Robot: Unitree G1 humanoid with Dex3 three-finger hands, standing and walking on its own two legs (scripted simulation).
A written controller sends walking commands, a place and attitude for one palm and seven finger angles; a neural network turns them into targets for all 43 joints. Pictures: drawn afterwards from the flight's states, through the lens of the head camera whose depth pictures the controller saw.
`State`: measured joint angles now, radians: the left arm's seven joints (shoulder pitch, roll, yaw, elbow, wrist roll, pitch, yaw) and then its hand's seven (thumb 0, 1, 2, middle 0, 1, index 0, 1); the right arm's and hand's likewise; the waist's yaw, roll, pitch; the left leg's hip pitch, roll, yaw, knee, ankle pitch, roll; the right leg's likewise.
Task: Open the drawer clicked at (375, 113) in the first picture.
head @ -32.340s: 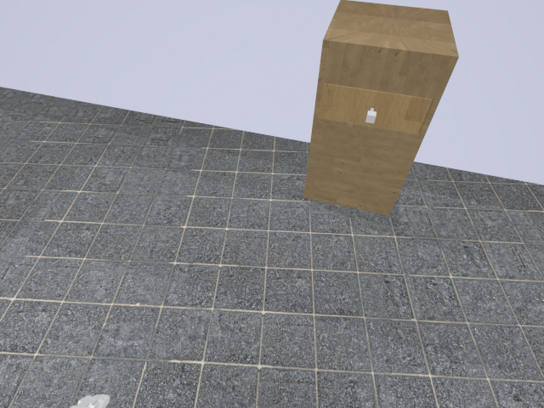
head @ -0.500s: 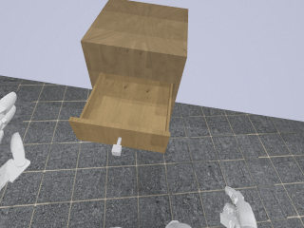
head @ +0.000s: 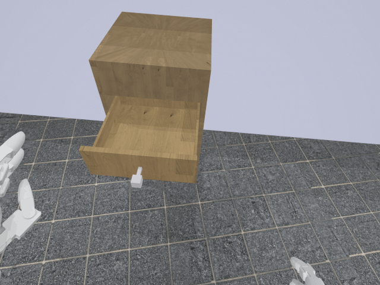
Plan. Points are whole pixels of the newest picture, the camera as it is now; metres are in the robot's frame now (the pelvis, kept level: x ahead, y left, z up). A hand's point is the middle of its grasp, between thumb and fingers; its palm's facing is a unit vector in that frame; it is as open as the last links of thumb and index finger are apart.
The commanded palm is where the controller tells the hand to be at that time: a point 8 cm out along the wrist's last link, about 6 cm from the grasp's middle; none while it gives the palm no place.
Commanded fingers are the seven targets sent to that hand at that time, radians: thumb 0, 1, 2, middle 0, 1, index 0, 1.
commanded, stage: stop stepping back and stand still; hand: left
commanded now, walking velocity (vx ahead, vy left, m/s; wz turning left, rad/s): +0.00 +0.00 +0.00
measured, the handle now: (138, 176) +0.48 +0.18 -0.21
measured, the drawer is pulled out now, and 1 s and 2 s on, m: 0.29 0.29 0.29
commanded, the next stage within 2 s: let the arm hang, fingers relaxed in 0.20 s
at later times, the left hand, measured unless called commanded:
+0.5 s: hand out of the picture +0.13 +0.21 -0.13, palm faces +0.06 -0.95 -0.29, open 7.4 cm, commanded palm none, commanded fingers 0.00 0.90 0.90 -0.20 -0.30 -0.20 -0.30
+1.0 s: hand out of the picture -0.07 +0.19 -0.17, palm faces +0.02 -0.98 -0.21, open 7.4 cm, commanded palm none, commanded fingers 0.00 0.90 0.90 -0.20 -0.30 -0.20 -0.30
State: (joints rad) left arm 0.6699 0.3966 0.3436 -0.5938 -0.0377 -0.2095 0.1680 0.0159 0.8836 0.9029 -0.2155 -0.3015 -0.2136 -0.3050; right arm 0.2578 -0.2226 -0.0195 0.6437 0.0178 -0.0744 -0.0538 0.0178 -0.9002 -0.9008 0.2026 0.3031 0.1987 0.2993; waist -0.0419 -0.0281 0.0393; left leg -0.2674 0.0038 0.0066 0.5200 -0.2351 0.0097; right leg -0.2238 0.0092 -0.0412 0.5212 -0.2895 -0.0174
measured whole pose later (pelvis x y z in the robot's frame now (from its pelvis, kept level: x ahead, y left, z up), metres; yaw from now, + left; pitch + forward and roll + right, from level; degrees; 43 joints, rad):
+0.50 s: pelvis -0.01 +0.01 -0.01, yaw +1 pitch -1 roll +0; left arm 0.26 0.22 0.06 0.61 0.03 0.05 0.03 0.01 0.90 0.90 -0.20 -0.30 -0.20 -0.30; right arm 0.13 -0.20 0.00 0.84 -0.02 0.00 0.01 0.01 -0.90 -0.90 0.20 0.30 0.20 0.30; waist -0.01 0.01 0.04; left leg -0.31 -0.02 0.00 0.61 -0.27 0.02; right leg -0.27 -0.01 -0.05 0.61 -0.33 -0.01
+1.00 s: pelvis -0.02 +0.02 +0.01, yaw +0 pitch -3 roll +0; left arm 0.35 0.15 0.00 1.17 0.01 0.01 0.04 0.01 0.91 0.90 -0.20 -0.30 -0.20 -0.30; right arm 0.34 -0.12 0.00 1.12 -0.01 0.02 -0.03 0.01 -0.90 -0.90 0.20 0.30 0.20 0.30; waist 0.00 0.01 0.09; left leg -0.20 -0.02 0.02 0.42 -0.18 0.03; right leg -0.16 -0.01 -0.03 0.41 -0.21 0.00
